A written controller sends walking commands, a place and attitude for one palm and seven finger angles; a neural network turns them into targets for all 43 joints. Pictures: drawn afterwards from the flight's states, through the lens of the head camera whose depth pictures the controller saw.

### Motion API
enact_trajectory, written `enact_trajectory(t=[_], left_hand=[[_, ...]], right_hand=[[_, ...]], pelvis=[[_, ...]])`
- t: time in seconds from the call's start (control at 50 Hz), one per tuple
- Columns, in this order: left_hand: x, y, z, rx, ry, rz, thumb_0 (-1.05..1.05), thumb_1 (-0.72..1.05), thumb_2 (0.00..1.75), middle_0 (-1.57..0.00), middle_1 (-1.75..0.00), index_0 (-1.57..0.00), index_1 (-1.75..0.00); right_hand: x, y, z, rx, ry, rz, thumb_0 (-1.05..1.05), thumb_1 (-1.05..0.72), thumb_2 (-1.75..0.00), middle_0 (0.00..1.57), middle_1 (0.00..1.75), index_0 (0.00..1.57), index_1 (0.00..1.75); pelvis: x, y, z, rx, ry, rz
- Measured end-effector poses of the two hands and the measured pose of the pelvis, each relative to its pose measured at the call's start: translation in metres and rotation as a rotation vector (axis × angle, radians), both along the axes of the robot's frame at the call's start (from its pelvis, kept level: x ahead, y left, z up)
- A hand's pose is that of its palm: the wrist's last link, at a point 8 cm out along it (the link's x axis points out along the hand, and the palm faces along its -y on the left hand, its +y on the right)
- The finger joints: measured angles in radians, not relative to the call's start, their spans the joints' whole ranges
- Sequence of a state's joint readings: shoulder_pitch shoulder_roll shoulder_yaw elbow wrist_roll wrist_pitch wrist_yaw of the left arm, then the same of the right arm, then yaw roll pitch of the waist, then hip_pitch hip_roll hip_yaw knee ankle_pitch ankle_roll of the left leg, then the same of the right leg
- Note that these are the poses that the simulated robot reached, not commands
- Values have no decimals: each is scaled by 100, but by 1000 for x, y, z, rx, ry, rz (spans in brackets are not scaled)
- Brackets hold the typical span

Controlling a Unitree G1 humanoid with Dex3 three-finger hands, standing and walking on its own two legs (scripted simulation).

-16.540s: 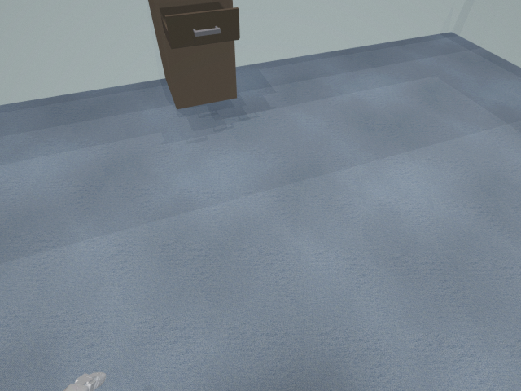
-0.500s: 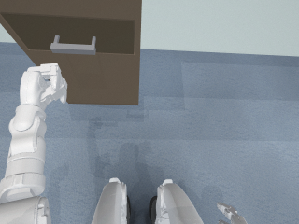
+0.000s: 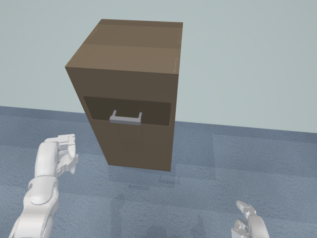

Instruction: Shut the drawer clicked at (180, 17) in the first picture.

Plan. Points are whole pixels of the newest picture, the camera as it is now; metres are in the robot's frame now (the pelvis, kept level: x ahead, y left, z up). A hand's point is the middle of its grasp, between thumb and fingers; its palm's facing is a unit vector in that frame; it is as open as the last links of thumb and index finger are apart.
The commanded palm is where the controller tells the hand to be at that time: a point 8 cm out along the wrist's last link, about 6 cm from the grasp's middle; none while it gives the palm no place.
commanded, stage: draw the hand back to the body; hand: left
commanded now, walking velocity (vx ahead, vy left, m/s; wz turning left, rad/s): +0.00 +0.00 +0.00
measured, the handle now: (126, 116) +0.64 +0.19 -0.18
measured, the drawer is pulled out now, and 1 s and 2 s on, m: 0.00 0.00 0.00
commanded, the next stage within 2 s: step back with the hand held close in 0.56 s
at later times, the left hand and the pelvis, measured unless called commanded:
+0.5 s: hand (7, 184) +0.17 +0.24 +0.20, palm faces +0.42 -0.81 -0.40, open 3.2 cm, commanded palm +0.12 +0.28 +0.20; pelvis +0.00 +0.00 +0.02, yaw +1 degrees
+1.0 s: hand (30, 186) +0.18 +0.22 +0.17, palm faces +0.28 -0.82 -0.50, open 3.2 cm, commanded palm +0.11 +0.27 +0.20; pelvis -0.02 -0.01 +0.02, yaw -1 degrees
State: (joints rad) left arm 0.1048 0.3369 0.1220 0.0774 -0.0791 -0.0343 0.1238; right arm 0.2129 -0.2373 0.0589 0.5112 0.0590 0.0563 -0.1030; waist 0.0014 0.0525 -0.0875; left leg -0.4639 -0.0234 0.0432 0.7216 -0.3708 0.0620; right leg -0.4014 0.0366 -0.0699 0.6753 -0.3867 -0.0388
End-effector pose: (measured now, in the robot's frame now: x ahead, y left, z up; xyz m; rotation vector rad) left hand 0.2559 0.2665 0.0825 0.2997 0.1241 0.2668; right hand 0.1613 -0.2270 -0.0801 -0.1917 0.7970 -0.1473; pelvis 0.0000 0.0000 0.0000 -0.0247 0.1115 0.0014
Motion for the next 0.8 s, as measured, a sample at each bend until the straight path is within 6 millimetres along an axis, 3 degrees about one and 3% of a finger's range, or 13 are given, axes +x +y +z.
enact_trajectory(t=[0.08,0.2,0.32,0.44,0.5,0.64,0.72,0.8], left_hand=[[-19,-3,31,22,-59,-12,1,89,90,-140,-160,-140,-160],[-55,-2,56,43,-87,-15,1,89,90,-140,-160,-140,-160],[-93,12,95,133,-174,50,1,89,90,-140,-160,-140,-160],[-124,9,136,230,-295,65,1,89,90,-140,-160,-140,-160],[-131,8,134,225,-301,80,1,89,90,-141,-160,-140,-160],[-130,1,106,151,-223,101,1,89,90,-141,-160,-140,-160],[-130,-8,114,170,-257,65,1,89,90,-141,-160,-140,-160],[-125,-6,129,246,-320,40,1,88,90,-141,-160,-141,-160]], right_hand=[[15,11,11,29,-57,35,1,-91,-90,20,30,20,30],[31,19,27,43,-113,75,1,-91,-90,20,30,20,30],[38,20,37,34,-154,123,1,-91,-90,20,30,20,30],[37,19,38,45,-185,148,1,-91,-90,20,30,20,30],[32,18,36,54,-180,142,1,-91,-90,20,30,20,30],[11,6,29,40,-145,119,1,-91,-90,20,30,20,30],[2,-4,28,29,-145,101,1,-91,-90,20,30,20,30],[-7,-15,26,15,-117,64,1,-91,-90,20,30,20,30]], pelvis=[[5,4,9,3,-50,2],[9,4,18,7,-105,-2],[8,1,22,7,-143,8],[3,-1,23,8,-167,14],[-1,-3,23,10,-177,17],[-8,-12,23,13,-186,14],[-8,-15,23,11,-187,11],[-11,-17,23,-1,-154,11]])
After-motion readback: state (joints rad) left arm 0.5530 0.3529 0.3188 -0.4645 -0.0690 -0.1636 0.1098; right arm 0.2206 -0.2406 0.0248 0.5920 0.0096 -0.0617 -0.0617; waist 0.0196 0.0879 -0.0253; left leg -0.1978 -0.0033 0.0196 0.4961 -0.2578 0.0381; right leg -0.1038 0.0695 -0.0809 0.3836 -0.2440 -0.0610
